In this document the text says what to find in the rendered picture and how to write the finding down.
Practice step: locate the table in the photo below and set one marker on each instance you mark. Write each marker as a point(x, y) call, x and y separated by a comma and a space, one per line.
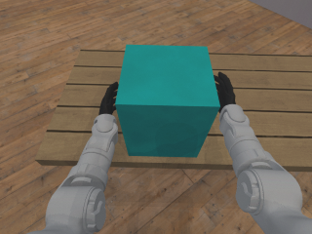
point(274, 91)

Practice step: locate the carton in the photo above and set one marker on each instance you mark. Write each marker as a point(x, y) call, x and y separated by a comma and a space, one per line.
point(166, 100)

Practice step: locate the robot right upper arm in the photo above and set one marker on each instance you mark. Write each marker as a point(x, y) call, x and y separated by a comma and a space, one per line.
point(273, 199)

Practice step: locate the robot left hand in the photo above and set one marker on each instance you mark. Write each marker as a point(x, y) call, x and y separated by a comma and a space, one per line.
point(106, 106)

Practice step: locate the robot left upper arm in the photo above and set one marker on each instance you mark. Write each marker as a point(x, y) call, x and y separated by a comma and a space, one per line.
point(75, 210)

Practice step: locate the robot right forearm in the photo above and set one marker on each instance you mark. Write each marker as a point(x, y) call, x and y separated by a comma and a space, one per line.
point(243, 146)

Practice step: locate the robot left forearm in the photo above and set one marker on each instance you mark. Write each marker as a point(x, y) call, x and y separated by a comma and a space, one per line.
point(96, 157)

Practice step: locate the robot right hand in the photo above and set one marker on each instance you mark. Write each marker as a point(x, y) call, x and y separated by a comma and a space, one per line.
point(225, 90)

